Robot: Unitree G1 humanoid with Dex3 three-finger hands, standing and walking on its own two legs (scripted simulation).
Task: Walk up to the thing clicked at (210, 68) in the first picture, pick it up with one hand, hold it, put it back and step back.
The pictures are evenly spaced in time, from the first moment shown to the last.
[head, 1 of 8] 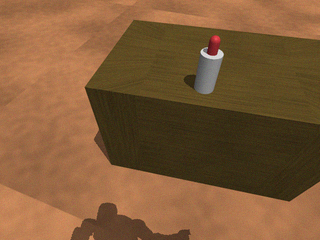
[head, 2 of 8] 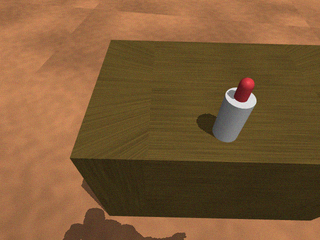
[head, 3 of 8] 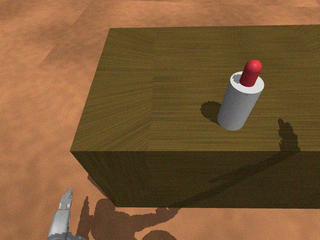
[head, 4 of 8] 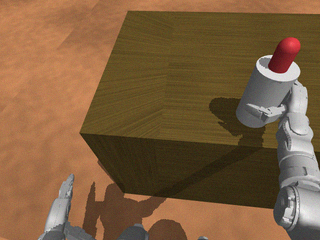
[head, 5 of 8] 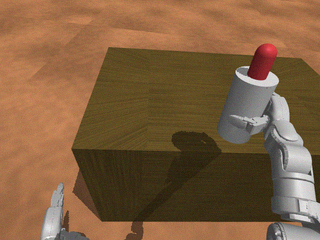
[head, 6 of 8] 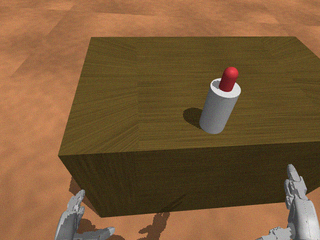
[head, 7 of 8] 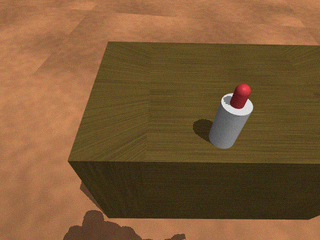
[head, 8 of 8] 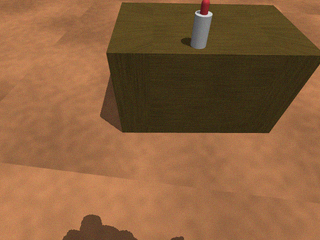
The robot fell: no
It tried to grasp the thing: yes
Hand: right
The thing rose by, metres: 0.21
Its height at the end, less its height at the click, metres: +0.00
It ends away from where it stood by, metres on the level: 0.02
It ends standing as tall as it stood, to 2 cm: yes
